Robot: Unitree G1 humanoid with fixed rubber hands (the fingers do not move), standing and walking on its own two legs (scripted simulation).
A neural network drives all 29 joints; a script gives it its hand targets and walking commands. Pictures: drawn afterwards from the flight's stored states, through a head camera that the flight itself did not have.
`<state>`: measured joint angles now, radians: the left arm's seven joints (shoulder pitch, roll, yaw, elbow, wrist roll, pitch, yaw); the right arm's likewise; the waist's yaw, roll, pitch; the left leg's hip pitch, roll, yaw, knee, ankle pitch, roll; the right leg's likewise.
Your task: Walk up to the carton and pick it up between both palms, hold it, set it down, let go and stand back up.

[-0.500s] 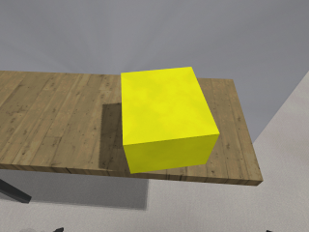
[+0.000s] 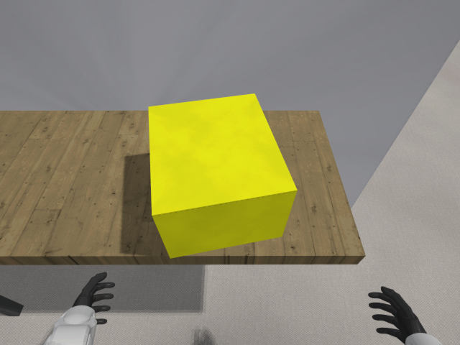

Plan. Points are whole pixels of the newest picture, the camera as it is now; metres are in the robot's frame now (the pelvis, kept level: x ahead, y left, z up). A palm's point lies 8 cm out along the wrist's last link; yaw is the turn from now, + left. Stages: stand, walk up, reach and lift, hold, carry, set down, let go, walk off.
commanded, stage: reach and lift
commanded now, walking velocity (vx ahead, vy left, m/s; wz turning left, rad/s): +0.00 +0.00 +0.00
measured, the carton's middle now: (214, 171) +0.44 +0.07 +0.00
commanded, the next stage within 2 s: none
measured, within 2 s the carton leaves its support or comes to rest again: neither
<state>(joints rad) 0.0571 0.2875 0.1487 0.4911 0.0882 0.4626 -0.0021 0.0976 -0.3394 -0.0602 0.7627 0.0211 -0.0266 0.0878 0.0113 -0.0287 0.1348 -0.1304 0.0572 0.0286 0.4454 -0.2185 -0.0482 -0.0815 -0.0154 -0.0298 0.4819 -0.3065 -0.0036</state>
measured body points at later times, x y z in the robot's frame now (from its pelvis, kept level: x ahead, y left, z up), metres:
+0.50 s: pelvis +0.01 +0.01 +0.01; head +0.01 +0.02 +0.46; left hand +0.17 +0.28 -0.06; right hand +0.19 -0.24 -0.06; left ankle +0.02 +0.15 -0.74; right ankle -0.02 -0.11 -0.74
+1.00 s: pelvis +0.01 +0.01 +0.01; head +0.01 +0.02 +0.46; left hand +0.18 +0.25 -0.03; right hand +0.19 -0.24 -0.03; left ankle +0.02 +0.15 -0.74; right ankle -0.02 -0.11 -0.74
